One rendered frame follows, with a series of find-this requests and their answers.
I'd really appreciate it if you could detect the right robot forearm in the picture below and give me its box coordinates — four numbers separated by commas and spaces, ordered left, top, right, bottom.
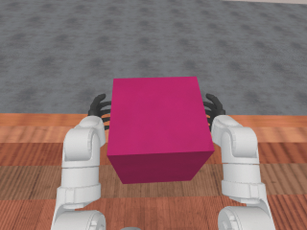
211, 115, 276, 230

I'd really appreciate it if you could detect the carton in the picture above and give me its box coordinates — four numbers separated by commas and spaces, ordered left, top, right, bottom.
106, 77, 215, 184

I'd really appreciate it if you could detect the robot left upper arm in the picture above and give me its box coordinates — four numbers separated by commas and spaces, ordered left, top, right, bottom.
52, 210, 106, 230

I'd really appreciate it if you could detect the left robot forearm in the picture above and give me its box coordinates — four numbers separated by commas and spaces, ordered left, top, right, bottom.
51, 115, 106, 230

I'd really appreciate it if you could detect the robot right upper arm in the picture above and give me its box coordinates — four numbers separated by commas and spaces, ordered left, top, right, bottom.
218, 206, 275, 230

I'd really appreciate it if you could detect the right robot hand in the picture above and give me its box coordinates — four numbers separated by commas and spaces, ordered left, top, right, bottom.
202, 93, 225, 132

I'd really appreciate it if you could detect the left robot hand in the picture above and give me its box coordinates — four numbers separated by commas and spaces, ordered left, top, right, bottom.
87, 93, 111, 130

